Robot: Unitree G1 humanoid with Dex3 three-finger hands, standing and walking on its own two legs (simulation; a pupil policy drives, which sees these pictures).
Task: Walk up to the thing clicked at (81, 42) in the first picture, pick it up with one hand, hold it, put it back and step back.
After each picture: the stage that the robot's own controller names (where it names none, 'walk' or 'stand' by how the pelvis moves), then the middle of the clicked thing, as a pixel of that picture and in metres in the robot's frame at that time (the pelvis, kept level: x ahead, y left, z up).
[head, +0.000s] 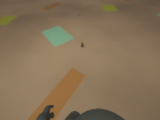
stand; (82, 44) +1.52 +0.30 -0.72
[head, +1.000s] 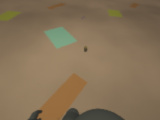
walk; (85, 49) +1.42 +0.16 -0.71
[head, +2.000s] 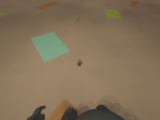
walk; (79, 63) +0.95 +0.19 -0.71
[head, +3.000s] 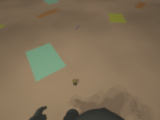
walk; (74, 82) +0.58 +0.24 -0.70
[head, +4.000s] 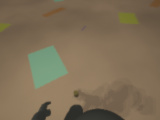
stand; (76, 94) +0.37 +0.22 -0.70
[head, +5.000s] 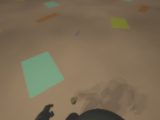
stand; (73, 101) +0.33 +0.22 -0.72
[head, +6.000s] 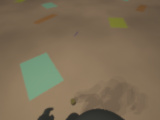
stand; (73, 102) +0.31 +0.23 -0.72
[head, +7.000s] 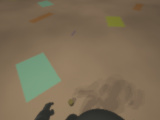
stand; (71, 102) +0.29 +0.24 -0.73
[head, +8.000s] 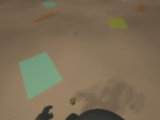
stand; (72, 101) +0.31 +0.22 -0.73
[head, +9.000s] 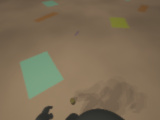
stand; (72, 101) +0.31 +0.22 -0.73
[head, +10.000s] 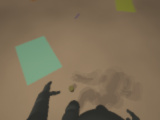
go down; (71, 89) +0.35 +0.21 -0.68
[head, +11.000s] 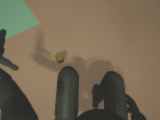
go down; (59, 58) +0.41 +0.25 -0.28
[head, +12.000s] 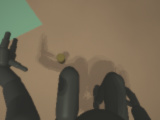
close in; (61, 59) +0.40 +0.25 -0.28
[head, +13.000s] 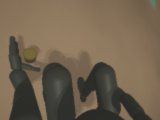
close; (30, 56) +0.39 +0.28 -0.21
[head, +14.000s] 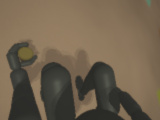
close; (26, 55) +0.38 +0.29 -0.22
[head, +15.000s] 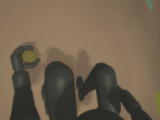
lift; (29, 57) +0.35 +0.29 -0.22
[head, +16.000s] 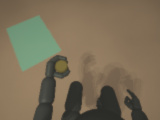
lift; (63, 69) +0.32 +0.20 +0.00
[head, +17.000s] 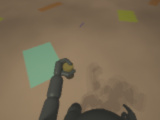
hold; (68, 70) +0.33 +0.18 +0.02
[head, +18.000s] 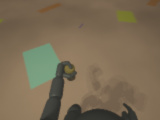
hold; (70, 72) +0.33 +0.17 +0.01
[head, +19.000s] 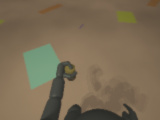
hold; (70, 72) +0.33 +0.17 +0.01
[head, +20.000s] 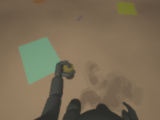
crouch; (69, 71) +0.34 +0.18 -0.03
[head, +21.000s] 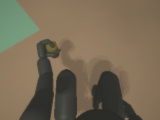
lower; (53, 50) +0.45 +0.25 -0.09
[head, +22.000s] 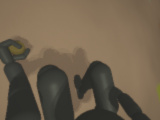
lower; (19, 51) +0.41 +0.30 -0.22
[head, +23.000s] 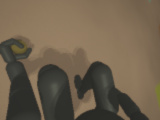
lower; (20, 50) +0.41 +0.30 -0.22
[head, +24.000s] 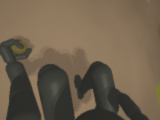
lower; (20, 50) +0.41 +0.30 -0.22
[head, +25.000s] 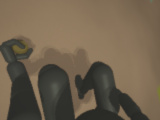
lower; (22, 50) +0.41 +0.30 -0.22
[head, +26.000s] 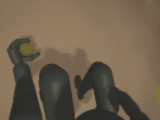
open; (26, 52) +0.40 +0.28 -0.22
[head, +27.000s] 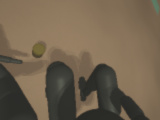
stand; (38, 51) +0.40 +0.27 -0.23
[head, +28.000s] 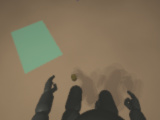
walk; (73, 77) +0.40 +0.20 -0.54
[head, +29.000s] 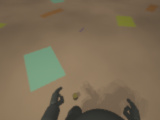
stand; (75, 96) +0.37 +0.18 -0.66
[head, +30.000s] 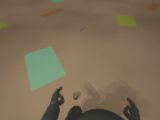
stand; (75, 96) +0.37 +0.19 -0.67
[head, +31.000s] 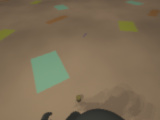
stand; (78, 98) +0.39 +0.18 -0.72
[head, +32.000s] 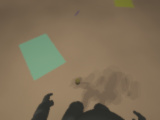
walk; (77, 81) +0.44 +0.15 -0.70
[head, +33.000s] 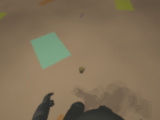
walk; (81, 70) +0.69 +0.17 -0.69
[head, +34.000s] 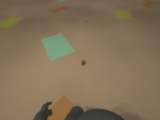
stand; (83, 62) +1.00 +0.21 -0.70
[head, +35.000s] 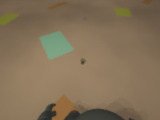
stand; (82, 61) +0.98 +0.20 -0.72
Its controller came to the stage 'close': yes
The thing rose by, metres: 0.72
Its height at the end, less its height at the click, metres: +0.00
